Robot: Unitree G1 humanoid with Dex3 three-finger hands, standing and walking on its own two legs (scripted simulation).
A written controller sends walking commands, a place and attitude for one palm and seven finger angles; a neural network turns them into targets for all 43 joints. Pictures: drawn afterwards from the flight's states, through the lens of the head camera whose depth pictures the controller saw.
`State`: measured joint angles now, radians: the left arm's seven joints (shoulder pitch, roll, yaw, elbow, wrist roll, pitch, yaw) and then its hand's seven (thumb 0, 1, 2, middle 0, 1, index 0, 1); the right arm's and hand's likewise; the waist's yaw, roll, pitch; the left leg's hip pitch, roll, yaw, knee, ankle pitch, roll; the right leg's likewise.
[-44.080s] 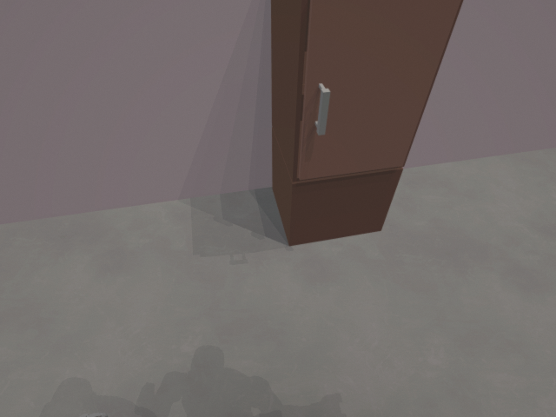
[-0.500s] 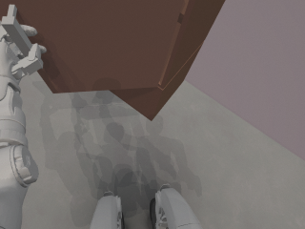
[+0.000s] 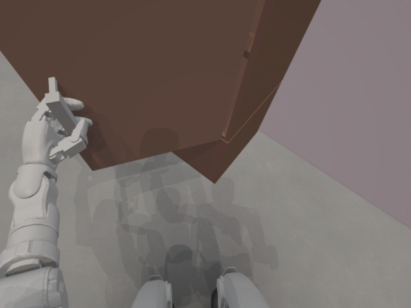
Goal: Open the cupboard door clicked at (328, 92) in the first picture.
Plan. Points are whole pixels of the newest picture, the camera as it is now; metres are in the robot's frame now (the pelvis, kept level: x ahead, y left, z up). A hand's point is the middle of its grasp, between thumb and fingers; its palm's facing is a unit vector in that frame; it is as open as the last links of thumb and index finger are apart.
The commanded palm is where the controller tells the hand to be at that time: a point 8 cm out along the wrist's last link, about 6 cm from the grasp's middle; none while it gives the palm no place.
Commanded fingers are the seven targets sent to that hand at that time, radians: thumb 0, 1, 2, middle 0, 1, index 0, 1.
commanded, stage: pull the door open along its arc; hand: left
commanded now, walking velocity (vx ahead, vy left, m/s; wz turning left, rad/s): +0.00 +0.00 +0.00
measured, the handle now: (68, 114) +0.48 +0.25 +0.04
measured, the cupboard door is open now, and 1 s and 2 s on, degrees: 56 87 88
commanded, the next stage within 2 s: open thumb and fingers to let go in 0.66 s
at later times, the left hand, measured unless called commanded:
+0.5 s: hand (121, 187) +0.33 +0.14 +0.04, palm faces +0.49 -0.87 +0.00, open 6.0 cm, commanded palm +0.26 +0.17 +0.03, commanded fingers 0.00 0.90 0.90 -0.40 -1.35 -0.40 -1.35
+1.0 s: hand (148, 209) +0.29 +0.09 +0.03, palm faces +0.49 -0.87 -0.03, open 7.0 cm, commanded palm +0.24 +0.13 +0.03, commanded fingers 0.00 -0.01 0.51 -0.34 -1.25 -0.34 -1.25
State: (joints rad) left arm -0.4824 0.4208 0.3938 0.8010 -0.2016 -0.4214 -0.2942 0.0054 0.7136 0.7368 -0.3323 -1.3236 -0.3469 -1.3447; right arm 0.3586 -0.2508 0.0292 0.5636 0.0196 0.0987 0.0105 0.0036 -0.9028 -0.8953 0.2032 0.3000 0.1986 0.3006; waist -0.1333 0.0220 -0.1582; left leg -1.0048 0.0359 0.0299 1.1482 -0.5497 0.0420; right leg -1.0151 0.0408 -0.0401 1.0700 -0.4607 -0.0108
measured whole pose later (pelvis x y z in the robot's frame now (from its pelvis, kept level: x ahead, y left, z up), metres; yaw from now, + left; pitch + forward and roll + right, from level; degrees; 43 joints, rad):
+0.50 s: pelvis +0.00 -0.03 +0.00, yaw +4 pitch +18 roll +0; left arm -0.12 0.00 0.05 0.41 0.02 -0.44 0.46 0.00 0.71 0.80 -0.33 -1.32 -0.33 -1.30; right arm 0.20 -0.18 0.01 0.58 -0.07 0.04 0.02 0.01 -0.90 -0.90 0.20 0.30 0.20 0.30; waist -0.02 0.01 -0.17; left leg -0.90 0.00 -0.01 1.13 -0.53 0.00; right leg -0.92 0.01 -0.08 1.11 -0.50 -0.05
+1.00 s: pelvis -0.01 -0.05 +0.00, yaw +6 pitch +16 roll +1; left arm 0.01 -0.04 -0.09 0.34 0.05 -0.45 0.52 0.01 0.52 0.73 -0.35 -1.31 -0.35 -1.31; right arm 0.17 -0.19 -0.01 0.61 -0.08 -0.03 0.00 0.01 -0.90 -0.90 0.20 0.30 0.20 0.30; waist -0.01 0.02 -0.17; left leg -0.89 -0.01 -0.04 1.12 -0.52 -0.03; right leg -0.91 0.00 -0.11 1.13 -0.51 -0.08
